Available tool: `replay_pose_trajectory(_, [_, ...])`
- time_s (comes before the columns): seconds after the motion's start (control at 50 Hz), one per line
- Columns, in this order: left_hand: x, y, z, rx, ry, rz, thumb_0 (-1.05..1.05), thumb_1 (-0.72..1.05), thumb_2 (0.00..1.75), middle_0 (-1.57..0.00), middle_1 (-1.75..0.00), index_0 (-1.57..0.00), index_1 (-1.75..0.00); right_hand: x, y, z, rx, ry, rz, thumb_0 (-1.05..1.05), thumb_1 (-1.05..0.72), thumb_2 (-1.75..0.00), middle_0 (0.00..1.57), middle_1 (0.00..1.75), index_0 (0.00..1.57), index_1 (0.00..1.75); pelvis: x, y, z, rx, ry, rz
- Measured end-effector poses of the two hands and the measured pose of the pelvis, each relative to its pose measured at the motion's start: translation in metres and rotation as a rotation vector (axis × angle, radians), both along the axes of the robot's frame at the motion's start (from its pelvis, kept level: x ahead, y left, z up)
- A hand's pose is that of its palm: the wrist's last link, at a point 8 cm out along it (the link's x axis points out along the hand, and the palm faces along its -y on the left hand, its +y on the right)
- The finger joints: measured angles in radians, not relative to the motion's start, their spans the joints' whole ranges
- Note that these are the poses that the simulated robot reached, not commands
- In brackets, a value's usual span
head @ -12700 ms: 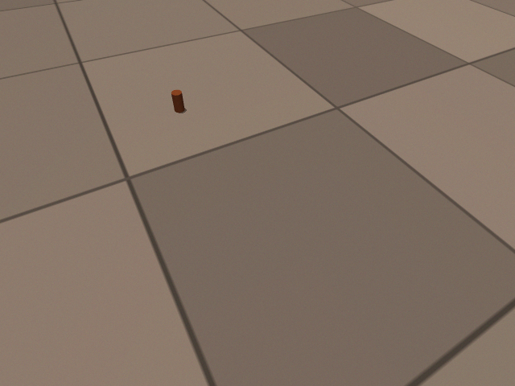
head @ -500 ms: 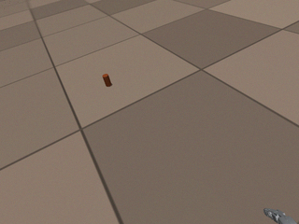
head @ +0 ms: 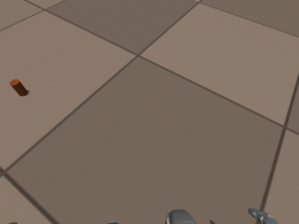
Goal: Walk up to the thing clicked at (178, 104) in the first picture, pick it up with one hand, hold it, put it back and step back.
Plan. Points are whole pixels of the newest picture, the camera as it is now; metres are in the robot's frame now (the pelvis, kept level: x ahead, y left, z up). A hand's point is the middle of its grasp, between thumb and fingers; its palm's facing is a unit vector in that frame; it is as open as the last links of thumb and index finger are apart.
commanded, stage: walk up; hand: left
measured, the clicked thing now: (19, 87) +1.18 +0.95 -0.70
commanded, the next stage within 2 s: none
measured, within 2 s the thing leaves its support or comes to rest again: neither
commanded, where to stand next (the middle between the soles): +0.76 +1.10 m, yaw -54 degrees
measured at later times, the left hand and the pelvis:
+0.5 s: hand out of the picture +0.37 +0.46 -0.11, palm faces -0.20 -0.77 -0.60, open 7.4 cm; pelvis +0.25 +0.16 -0.02, yaw -13 degrees
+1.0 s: hand out of the picture +0.68 +0.59 -0.14, palm faces -0.45 -0.68 -0.57, open 7.4 cm; pelvis +0.44 +0.37 -0.03, yaw -27 degrees
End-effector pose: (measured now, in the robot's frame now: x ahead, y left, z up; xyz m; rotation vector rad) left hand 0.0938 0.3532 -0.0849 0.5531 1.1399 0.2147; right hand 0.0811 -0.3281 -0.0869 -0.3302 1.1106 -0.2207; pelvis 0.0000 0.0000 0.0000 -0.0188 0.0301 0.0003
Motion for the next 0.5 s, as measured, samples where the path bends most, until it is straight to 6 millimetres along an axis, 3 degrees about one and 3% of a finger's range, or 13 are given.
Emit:
replay_pose_trajectory(0.06, [0.069, 0.011, 0.013, -0.009, -0.042, -0.082, 0.01, 0.90, 0.90, -0.20, -0.30, -0.20, -0.30, -0.006, 0.015, 0.006, -0.007, 0.011, -0.083, 0.01, -0.90, -0.90, 0.21, 0.30, 0.21, 0.30, 0.036, 0.021, 0.007, 0.014, -0.006, -0.041])
replay_pose_trajectory(0.14, [0.151, 0.022, 0.022, 0.003, -0.086, -0.155, 0.01, 0.90, 0.90, -0.20, -0.30, -0.20, -0.30, -0.004, 0.036, -0.003, -0.009, 0.025, -0.165, 0.01, -0.90, -0.90, 0.21, 0.30, 0.21, 0.30, 0.085, 0.045, 0.003, 0.032, -0.022, -0.090])
replay_pose_trajectory(0.24, [0.237, 0.030, 0.017, 0.022, -0.169, -0.225, 0.01, 0.90, 0.90, -0.20, -0.30, -0.20, -0.30, 0.031, 0.064, -0.039, 0.022, 0.035, -0.215, 0.01, -0.90, -0.90, 0.20, 0.30, 0.20, 0.30, 0.142, 0.068, -0.021, 0.031, -0.043, -0.138])
replay_pose_trajectory(0.32, [0.258, 0.053, 0.010, 0.047, -0.205, -0.175, 0.00, 0.90, 0.90, -0.21, -0.30, -0.21, -0.30, 0.090, 0.097, -0.057, 0.055, 0.028, -0.169, 0.01, -0.91, -0.90, 0.20, 0.30, 0.20, 0.30, 0.173, 0.088, -0.031, -0.034, -0.061, -0.144])
replay_pose_trajectory(0.42, [0.259, 0.092, 0.017, 0.070, -0.144, -0.126, 0.01, 0.90, 0.90, -0.21, -0.30, -0.21, -0.30, 0.172, 0.133, -0.045, 0.086, -0.063, -0.090, 0.01, -0.91, -0.90, 0.21, 0.30, 0.21, 0.30, 0.214, 0.125, -0.020, -0.033, -0.070, -0.178])
replay_pose_trajectory(0.5, [0.271, 0.136, 0.018, 0.089, -0.054, -0.143, 0.01, 0.89, 0.90, -0.21, -0.30, -0.21, -0.30, 0.218, 0.156, -0.036, 0.075, -0.130, -0.100, 0.01, -0.91, -0.90, 0.21, 0.30, 0.21, 0.30, 0.249, 0.164, -0.019, -0.025, -0.059, -0.220])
